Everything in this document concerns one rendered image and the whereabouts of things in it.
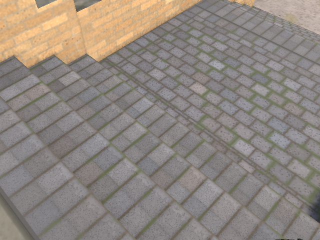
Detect stairs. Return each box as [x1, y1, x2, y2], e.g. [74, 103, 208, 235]
[222, 0, 320, 44]
[0, 53, 320, 240]

